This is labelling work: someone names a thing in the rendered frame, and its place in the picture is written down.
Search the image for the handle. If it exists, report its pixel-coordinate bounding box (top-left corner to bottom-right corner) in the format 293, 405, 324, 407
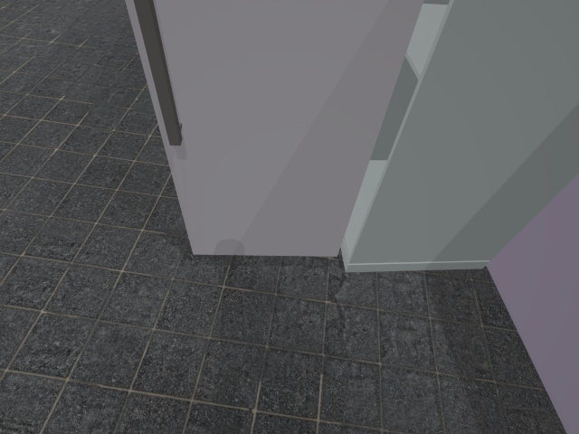
134, 0, 182, 146

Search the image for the fridge door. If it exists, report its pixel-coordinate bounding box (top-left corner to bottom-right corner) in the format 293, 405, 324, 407
125, 0, 424, 257

